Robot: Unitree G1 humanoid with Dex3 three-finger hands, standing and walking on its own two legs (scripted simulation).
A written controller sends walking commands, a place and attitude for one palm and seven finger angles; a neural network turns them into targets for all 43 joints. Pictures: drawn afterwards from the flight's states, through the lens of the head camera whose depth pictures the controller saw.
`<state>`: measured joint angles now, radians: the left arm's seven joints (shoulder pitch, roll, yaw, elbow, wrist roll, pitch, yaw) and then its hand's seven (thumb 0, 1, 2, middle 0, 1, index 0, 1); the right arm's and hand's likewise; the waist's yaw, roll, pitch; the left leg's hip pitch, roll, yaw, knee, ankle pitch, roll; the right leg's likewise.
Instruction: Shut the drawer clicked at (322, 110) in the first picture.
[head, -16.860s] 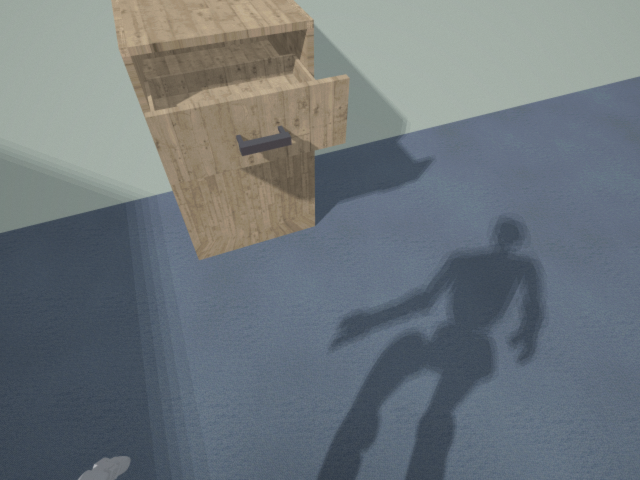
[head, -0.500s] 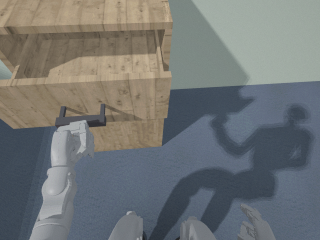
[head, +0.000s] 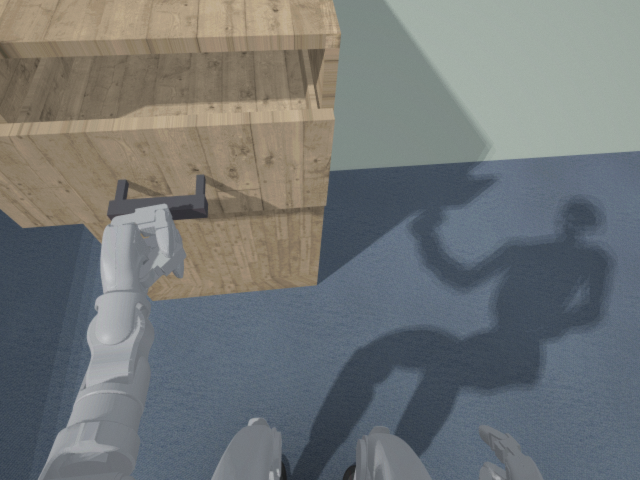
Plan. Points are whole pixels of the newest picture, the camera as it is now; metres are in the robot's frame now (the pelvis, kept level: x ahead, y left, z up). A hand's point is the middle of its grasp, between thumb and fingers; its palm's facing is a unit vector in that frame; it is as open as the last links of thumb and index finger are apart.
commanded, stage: push the drawer shut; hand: left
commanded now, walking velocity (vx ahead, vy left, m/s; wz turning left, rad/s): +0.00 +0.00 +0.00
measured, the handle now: (160, 196) +0.46 +0.22 +0.04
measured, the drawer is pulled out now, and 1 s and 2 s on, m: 0.13 0.00 0.00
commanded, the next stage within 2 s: pull the fist back off the drawer in 1.56 s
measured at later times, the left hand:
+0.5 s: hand (181, 201) +0.45 +0.20 +0.03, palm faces +0.15 -0.99 -0.04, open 3.0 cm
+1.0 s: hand (185, 166) +0.51 +0.20 +0.03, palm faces +0.14 -0.99 -0.04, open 3.0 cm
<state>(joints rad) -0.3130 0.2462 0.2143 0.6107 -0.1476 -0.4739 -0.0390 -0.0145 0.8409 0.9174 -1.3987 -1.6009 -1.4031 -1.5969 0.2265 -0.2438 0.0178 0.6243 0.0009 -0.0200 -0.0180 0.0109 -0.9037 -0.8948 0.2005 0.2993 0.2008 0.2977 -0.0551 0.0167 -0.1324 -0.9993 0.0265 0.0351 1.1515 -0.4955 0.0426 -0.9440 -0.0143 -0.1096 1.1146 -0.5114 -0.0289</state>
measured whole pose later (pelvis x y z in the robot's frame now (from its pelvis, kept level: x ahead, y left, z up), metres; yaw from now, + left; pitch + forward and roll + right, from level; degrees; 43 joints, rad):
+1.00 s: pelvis +0.00 +0.00 -0.01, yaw -2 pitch +26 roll -4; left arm -0.84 0.47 0.43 1.14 -0.06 -0.51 -0.10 -0.03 0.84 0.94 -1.40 -1.60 -1.40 -1.60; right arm 0.34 -0.26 0.03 0.64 -0.03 0.09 0.01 0.01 -0.90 -0.89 0.20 0.30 0.20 0.30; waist -0.17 0.03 -0.12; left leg -1.14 0.05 0.03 1.19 -0.51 0.05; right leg -1.08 0.01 -0.11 1.12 -0.50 -0.02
